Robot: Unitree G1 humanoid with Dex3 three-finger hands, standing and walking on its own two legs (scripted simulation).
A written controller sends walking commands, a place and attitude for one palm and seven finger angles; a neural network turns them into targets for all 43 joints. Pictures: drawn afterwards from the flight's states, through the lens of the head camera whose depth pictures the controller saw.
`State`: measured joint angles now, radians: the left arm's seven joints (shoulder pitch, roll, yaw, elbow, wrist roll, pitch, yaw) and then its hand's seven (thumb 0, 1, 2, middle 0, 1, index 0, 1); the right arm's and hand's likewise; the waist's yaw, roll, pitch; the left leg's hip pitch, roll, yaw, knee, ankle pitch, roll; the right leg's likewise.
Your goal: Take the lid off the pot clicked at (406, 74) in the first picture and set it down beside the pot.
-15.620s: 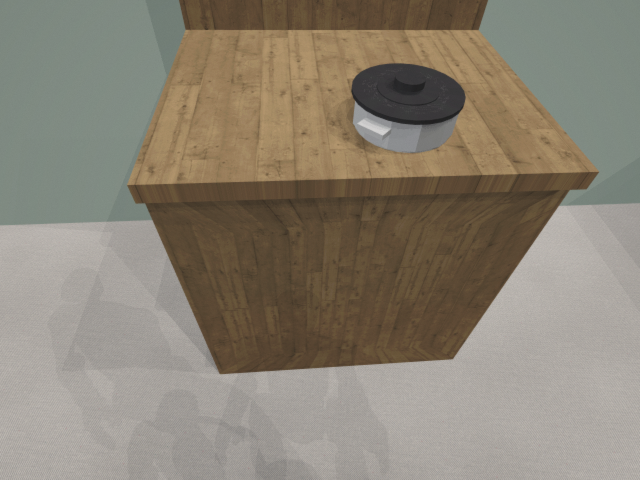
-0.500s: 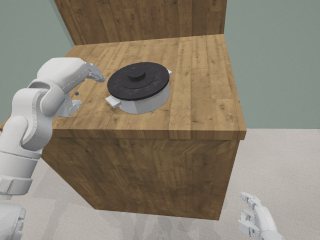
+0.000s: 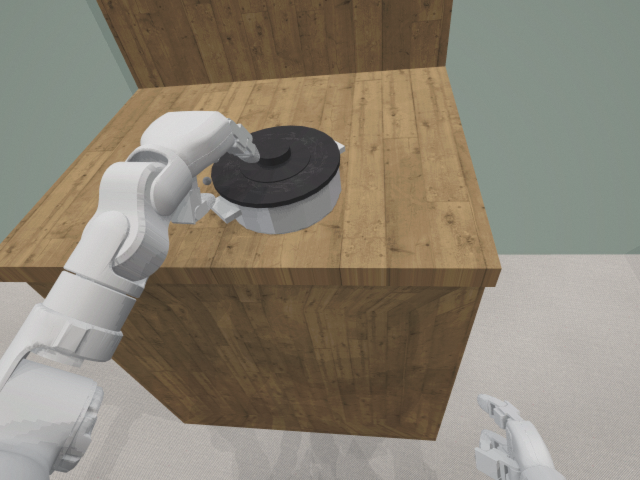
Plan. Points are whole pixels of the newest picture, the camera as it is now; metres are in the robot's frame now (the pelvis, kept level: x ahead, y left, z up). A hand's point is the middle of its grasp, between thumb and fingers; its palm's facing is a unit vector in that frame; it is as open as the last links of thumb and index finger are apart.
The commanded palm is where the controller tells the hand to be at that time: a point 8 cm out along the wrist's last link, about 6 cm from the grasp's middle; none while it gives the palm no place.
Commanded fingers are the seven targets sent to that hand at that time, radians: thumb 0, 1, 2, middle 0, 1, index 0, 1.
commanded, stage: move the open hand above the knob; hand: left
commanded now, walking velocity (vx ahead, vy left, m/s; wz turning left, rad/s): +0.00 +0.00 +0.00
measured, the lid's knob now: (273, 151) +0.53 +0.10 +0.15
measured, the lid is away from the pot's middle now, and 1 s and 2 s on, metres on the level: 0.00 0.00 0.00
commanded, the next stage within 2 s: lower the open fingers around the knob in 1.38 s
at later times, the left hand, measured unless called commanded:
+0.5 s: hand (238, 120) +0.47 +0.12 +0.24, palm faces -0.09 -0.04 -1.00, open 10.0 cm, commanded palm +0.45 +0.12 +0.28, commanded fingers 0.00 -0.40 1.74 -0.89 -0.08 -0.89 -0.08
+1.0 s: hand (271, 121) +0.50 +0.08 +0.22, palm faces -0.22 -0.01 -0.98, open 10.0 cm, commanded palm +0.49 +0.10 +0.28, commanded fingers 0.00 -0.40 1.74 -0.89 -0.08 -0.89 -0.08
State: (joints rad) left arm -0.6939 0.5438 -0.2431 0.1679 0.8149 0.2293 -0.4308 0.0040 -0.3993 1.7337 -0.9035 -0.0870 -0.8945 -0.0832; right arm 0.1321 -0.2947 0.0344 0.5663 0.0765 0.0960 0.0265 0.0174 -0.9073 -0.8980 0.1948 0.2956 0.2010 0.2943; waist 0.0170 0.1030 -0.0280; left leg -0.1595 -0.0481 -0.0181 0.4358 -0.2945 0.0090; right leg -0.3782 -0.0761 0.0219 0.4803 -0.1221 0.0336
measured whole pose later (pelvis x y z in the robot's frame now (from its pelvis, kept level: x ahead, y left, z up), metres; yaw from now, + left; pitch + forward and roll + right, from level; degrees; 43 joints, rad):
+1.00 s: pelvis +0.02 +0.01 +0.00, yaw -1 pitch +6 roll +2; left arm -1.21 0.40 -0.28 0.83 0.88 0.22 -0.44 0.00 -0.40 1.73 -0.90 -0.09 -0.89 -0.08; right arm 0.26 -0.29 0.02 0.67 0.05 0.04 -0.03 0.02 -0.91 -0.90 0.20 0.30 0.20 0.29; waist -0.08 0.08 -0.04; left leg -0.20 -0.05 0.00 0.39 -0.29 0.02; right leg -0.44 -0.07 0.04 0.45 -0.12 0.04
